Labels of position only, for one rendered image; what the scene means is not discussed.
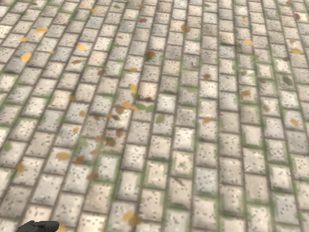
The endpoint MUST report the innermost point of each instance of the left robot hand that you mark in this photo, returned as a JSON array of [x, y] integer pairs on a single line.
[[39, 226]]

